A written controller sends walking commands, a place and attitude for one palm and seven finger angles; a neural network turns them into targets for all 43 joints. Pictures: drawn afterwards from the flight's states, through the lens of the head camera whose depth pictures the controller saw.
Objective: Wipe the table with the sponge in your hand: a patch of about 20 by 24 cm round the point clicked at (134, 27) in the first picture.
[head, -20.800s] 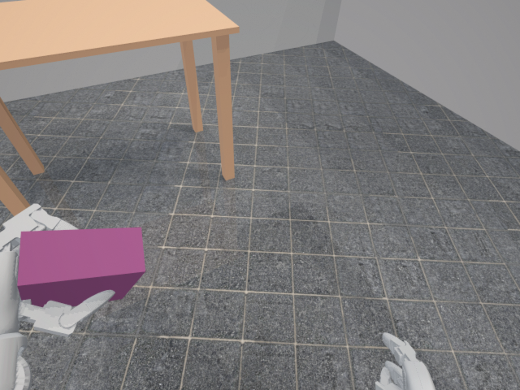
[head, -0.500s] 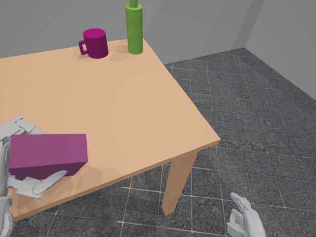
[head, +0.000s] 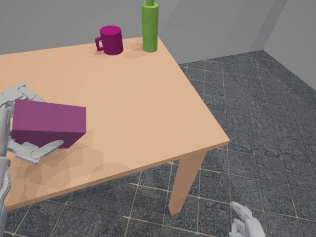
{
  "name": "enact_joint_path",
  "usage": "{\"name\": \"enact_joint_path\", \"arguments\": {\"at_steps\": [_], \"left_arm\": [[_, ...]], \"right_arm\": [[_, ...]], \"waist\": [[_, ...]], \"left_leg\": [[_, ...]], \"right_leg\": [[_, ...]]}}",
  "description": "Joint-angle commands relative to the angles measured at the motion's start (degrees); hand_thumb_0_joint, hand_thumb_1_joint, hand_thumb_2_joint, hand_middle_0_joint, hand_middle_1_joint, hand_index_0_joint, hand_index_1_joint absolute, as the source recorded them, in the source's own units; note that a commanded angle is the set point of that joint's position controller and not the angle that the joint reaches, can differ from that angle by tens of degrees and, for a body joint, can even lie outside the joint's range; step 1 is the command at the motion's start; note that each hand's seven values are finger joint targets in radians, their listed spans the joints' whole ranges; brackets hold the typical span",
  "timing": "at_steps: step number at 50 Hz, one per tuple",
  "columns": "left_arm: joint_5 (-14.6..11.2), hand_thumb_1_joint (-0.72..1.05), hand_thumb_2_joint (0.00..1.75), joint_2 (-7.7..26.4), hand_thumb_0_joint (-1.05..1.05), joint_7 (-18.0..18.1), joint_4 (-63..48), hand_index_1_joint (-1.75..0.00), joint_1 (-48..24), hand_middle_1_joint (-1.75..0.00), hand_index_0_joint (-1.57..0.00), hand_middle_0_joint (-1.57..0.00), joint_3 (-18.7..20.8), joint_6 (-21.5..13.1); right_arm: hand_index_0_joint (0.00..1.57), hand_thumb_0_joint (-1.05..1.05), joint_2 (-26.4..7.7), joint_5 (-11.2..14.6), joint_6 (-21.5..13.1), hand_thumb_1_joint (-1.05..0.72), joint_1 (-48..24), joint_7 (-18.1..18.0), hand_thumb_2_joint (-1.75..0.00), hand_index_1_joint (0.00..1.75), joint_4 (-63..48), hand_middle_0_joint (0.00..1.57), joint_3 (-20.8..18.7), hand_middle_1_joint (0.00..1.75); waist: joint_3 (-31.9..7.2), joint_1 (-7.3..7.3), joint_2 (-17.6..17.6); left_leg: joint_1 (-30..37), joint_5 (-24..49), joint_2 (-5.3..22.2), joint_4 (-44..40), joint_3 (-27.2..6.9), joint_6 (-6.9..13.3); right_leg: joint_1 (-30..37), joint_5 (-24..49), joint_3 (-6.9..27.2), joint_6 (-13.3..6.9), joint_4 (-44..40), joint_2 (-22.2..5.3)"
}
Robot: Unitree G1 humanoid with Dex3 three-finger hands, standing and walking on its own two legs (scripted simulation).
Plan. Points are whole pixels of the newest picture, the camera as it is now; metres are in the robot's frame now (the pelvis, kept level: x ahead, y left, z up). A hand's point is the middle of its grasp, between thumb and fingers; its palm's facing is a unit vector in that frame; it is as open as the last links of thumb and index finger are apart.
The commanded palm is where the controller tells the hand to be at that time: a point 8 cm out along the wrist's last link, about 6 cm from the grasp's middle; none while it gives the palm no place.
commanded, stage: turn the palm down, sponge in hand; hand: left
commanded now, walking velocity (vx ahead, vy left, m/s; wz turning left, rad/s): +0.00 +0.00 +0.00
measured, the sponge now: (56, 129) +0.27 +0.25 +0.16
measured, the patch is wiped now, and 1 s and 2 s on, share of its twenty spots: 0.00 0.00 0.00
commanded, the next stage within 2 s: none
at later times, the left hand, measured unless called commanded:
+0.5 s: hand (47, 148) +0.22 +0.24 +0.17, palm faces +0.32 -0.59 -0.74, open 9.5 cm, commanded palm +0.17 +0.27 +0.22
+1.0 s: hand (44, 136) +0.23 +0.24 +0.20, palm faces +0.30 -0.35 -0.89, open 9.5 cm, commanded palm +0.19 +0.26 +0.26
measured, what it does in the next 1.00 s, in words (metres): stands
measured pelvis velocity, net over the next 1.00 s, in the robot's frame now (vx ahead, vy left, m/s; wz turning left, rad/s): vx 0.00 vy -0.03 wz -0.01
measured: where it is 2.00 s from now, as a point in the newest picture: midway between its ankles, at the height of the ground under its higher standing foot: outside the picture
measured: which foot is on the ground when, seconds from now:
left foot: down 0.00-1.00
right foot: down 0.00-1.00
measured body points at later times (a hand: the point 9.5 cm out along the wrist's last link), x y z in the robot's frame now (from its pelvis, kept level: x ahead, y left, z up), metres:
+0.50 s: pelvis -0.01 -0.03 -0.01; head -0.02 -0.07 +0.44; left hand +0.20 +0.27 +0.21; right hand +0.20 -0.25 -0.09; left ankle +0.01 +0.10 -0.74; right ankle +0.00 -0.11 -0.74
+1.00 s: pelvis +0.00 -0.03 +0.00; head -0.01 -0.07 +0.44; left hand +0.20 +0.25 +0.25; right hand +0.23 -0.25 -0.08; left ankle +0.01 +0.10 -0.74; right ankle +0.00 -0.11 -0.74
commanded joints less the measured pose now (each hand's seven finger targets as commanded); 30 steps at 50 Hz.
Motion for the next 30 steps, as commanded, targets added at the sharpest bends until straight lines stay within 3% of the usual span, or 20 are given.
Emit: {"name": "enact_joint_path", "arguments": {"at_steps": [1, 2, 4, 5, 6, 7, 9, 10, 11, 14, 15, 16, 17, 20, 21, 23, 25, 26, 28, 30], "left_arm": [[-1.89, 0.10, 1.30, 1.87, 0.00, -2.74, -12.64, -1.60, 4.43, -1.60, -1.20, -1.20, 0.84, 7.47], [0.11, 0.10, 1.30, 5.04, 0.00, -2.85, -13.98, -1.60, 6.03, -1.60, -1.20, -1.20, 1.83, 8.34], [3.46, 0.10, 1.30, 7.79, 0.00, -1.99, -19.31, -1.60, 6.61, -1.60, -1.20, -1.20, 2.35, 7.64], [3.62, 0.10, 1.30, 9.79, 0.00, -0.81, -22.31, -1.60, 6.53, -1.60, -1.20, -1.20, 4.82, 7.08], [3.93, 0.10, 1.30, 12.49, 0.00, 0.40, -25.87, -1.60, 4.18, -1.60, -1.20, -1.20, 7.41, 4.77], [3.57, 0.10, 1.30, 13.68, 0.00, 1.62, -23.76, -1.60, 6.34, -1.60, -1.20, -1.20, 10.03, 3.22], [3.80, 0.10, 1.30, 15.52, 0.00, 3.99, -24.93, -1.60, 2.92, -1.60, -1.20, -1.20, 11.74, 0.41], [4.69, 0.10, 1.30, 18.91, 0.00, 5.65, -23.98, -1.60, 0.49, -1.60, -1.20, -1.20, 14.15, 0.81], [5.43, 0.10, 1.30, 14.88, 0.00, 6.61, -23.19, -1.60, -2.23, -1.60, -1.20, -1.20, 10.35, 0.42], [6.94, 0.10, 1.30, 15.42, 0.00, 6.77, -15.20, -1.60, -5.32, -1.60, -1.20, -1.20, 8.20, 4.03], [7.94, 0.10, 1.30, 15.92, 0.00, 6.35, -12.08, -1.60, -6.49, -1.60, -1.20, -1.20, 7.15, 6.84], [8.30, 0.10, 1.30, 13.35, 0.00, 5.12, -12.11, -1.60, -8.52, -1.60, -1.20, -1.20, 3.15, 8.44], [8.88, 0.10, 1.30, 13.44, 0.00, 3.78, -11.89, -1.60, -8.90, -1.60, -1.20, -1.20, 1.20, 10.20], [11.37, 0.10, 1.30, 15.15, 0.00, 0.68, -14.47, -1.60, -10.20, -1.60, -1.20, -1.20, -1.22, 14.02], [11.88, 0.10, 1.30, 15.11, 0.00, -0.07, -15.56, -1.60, -9.29, -1.60, -1.20, -1.20, -1.36, 13.79], [12.57, 0.10, 1.30, 19.62, 0.00, -1.00, -17.53, -1.60, -5.90, -1.60, -1.20, -1.20, 3.02, 13.05], [12.62, 0.10, 1.30, 23.78, 0.00, -0.50, -17.84, -1.60, -6.04, -1.60, -1.20, -1.20, 8.28, 12.82], [12.58, 0.10, 1.30, 22.17, 0.00, -0.05, -18.36, -1.60, -7.14, -1.60, -1.20, -1.20, 7.65, 12.16], [12.40, 0.10, 1.30, 22.81, 0.00, 0.94, -17.99, -1.60, -2.12, -1.60, -1.20, -1.20, 10.09, 11.88], [13.16, 0.10, 1.30, 24.48, 0.00, 2.21, -17.29, -1.60, 0.53, -1.60, -1.20, -1.20, 12.44, 13.85]], "right_arm": [[0.20, 0.00, -9.58, 1.51, -2.18, -0.90, -9.31, 2.56, -0.90, 0.30, -7.86, 0.20, -3.61, 0.30], [0.20, 0.00, -10.03, 1.54, -1.73, -0.90, -10.41, 2.85, -0.90, 0.30, -8.17, 0.20, -3.42, 0.30], [0.20, 0.00, -9.29, 1.14, -0.60, -0.90, -11.87, 2.68, -0.90, 0.30, -9.40, 0.20, -2.99, 0.30], [0.20, 0.00, -8.72, 1.83, -0.26, -0.90, -14.54, 2.46, -0.90, 0.30, -10.25, 0.20, -2.57, 0.30], [0.20, 0.00, -8.44, 0.61, -0.25, -0.90, -12.29, 1.89, -0.90, 0.30, -10.25, 0.20, -3.00, 0.30], [0.20, 0.00, -8.23, 0.36, -0.28, -0.90, -11.81, 1.28, -0.90, 0.30, -9.80, 0.20, -3.22, 0.30], [0.20, 0.00, -7.71, 0.09, -0.22, -0.90, -11.00, 0.55, -0.90, 0.30, -8.95, 0.20, -3.54, 0.30], [0.20, 0.00, -7.83, 0.98, -0.12, -0.90, -11.69, 0.33, -0.90, 0.30, -8.64, 0.20, -3.14, 0.30], [0.20, 0.00, -6.72, 0.45, -0.25, -0.90, -10.60, 0.07, -0.90, 0.30, -8.17, 0.20, -3.24, 0.30], [0.20, 0.00, -8.11, 0.89, 0.21, -0.90, -10.42, -1.06, -0.90, 0.30, -6.17, 0.20, -3.72, 0.30], [0.20, 0.00, -8.13, 1.90, 0.40, -0.90, -11.86, -1.36, -0.90, 0.30, -6.26, 0.20, -3.05, 0.30], [0.20, 0.00, -8.23, 1.88, 0.55, -0.90, -11.91, -1.78, -0.90, 0.30, -6.51, 0.20, -2.89, 0.30], [0.20, 0.00, -8.40, 2.20, 0.58, -0.90, -12.49, -2.46, -0.90, 0.30, -6.83, 0.20, -2.78, 0.30], [0.20, 0.00, -7.85, 3.49, 0.12, -0.90, -16.00, -3.50, -0.90, 0.30, -8.97, 0.20, -1.60, 0.30], [0.20, 0.00, -7.67, 2.90, -0.06, -0.90, -14.58, -3.74, -0.90, 0.30, -8.95, 0.20, -1.85, 0.30], [0.20, 0.00, -7.85, 2.51, 0.06, -0.90, -14.07, -4.19, -0.90, 0.30, -9.06, 0.20, -2.23, 0.30], [0.20, 0.00, -7.36, 3.08, -0.22, -0.90, -15.74, -4.14, -0.90, 0.30, -9.35, 0.20, -1.75, 0.30], [0.20, 0.00, -6.80, 2.61, -0.05, -0.90, -14.40, -4.04, -0.90, 0.30, -8.92, 0.20, -2.03, 0.30], [0.20, 0.00, -7.20, 2.40, 0.40, -0.90, -12.83, -3.95, -0.90, 0.30, -8.49, 0.20, -2.86, 0.30], [0.20, 0.00, -7.31, 3.28, 0.70, -0.90, -14.34, -3.37, -0.90, 0.30, -8.87, 0.20, -2.64, 0.30]], "waist": [[-13.48, 1.09, 4.56], [-11.52, 0.68, 3.85], [-9.49, -0.24, 3.26], [-10.26, 0.22, 3.43], [-12.80, 0.06, 3.29], [-12.73, 0.20, 1.86], [-13.38, 0.03, 4.28], [-11.79, -0.04, 6.79], [-12.71, -0.64, 6.76], [-10.09, -1.34, 8.55], [-8.12, -1.37, 8.77], [-7.96, -1.80, 7.28], [-8.12, -1.45, 6.69], [-7.50, -0.78, 4.31], [-7.95, -0.50, 2.08], [-9.74, 0.71, -0.19], [-8.78, 1.89, 1.69], [-10.38, 1.67, 1.93], [-12.26, 2.43, 2.58], [-11.82, 3.37, 6.32]], "left_leg": [[8.25, 30.38, 2.76, -2.31, 0.35, -3.92], [5.76, 26.38, 2.70, -3.00, 0.32, -2.66], [2.10, 16.95, 2.21, -3.66, 0.06, -1.27], [2.40, 12.69, 2.10, -3.68, 0.71, -0.83], [1.38, 11.95, 1.72, -3.54, -0.10, -1.02], [1.09, 10.64, 1.64, -3.13, -0.08, -0.89], [0.82, 8.09, 1.26, -2.24, -0.05, -0.80], [0.49, 5.13, 1.26, -2.34, 0.38, -0.77], [-0.20, 4.95, 0.74, -1.80, 0.03, -0.75], [-0.81, 1.50, 0.34, -1.22, 0.54, -0.36], [-1.13, -0.11, 0.20, -1.48, 0.97, -0.34], [-1.33, -0.49, 0.08, -1.86, 0.85, -0.22], [-0.42, -0.81, 0.00, -2.03, 1.15, 0.05], [0.20, -1.07, 0.08, -2.18, 1.61, 0.27], [-0.32, 0.04, 0.43, -2.17, 1.12, 0.36], [0.05, 2.31, 0.69, -1.69, 1.15, 0.44], [0.07, 2.79, 0.82, -1.51, 1.22, 0.07], [-0.41, 4.48, 0.92, -1.29, 1.00, -0.05], [0.18, 7.88, 1.08, -0.66, 1.38, -0.02], [0.30, 10.16, 1.01, -0.34, 1.84, -0.32]], "right_leg": [[1.48, 14.93, -2.85, -1.59, 0.12, 1.72], [0.48, 14.10, -2.77, -1.34, 0.11, 1.74], [-1.76, 9.17, -2.80, -0.97, 0.71, 1.85], [-2.06, 6.50, -1.91, -1.23, 0.87, 2.37], [-1.38, 5.69, -2.12, -1.13, 0.94, 1.82], [-1.84, 4.61, -1.87, -0.97, 1.02, 2.11], [-2.64, 2.72, -1.21, -0.78, 0.79, 1.89], [-3.91, 0.13, -0.18, -1.17, 0.37, 2.11], [-3.70, -0.12, -0.60, -1.03, 0.09, 1.39], [-4.14, -1.43, 0.78, -0.61, -1.31, 0.38], [-4.93, -3.36, 1.40, -0.86, -1.87, 0.41], [-4.65, -3.69, 1.27, -0.47, -2.61, -0.15], [-4.18, -4.38, 1.92, -0.25, -3.20, -0.28], [-4.16, -8.39, 4.07, -0.21, -4.92, -0.77], [-3.36, -8.06, 4.14, 0.06, -5.27, -1.40], [-1.04, -6.78, 5.10, 0.55, -5.46, -1.79], [-0.82, -7.92, 6.39, 0.09, -6.14, -1.62], [0.62, -4.86, 5.57, 0.18, -5.35, -2.11], [2.82, 3.33, 5.20, 0.54, -3.68, -2.13], [3.29, 7.28, 6.11, 0.03, -2.80, -2.01]]}}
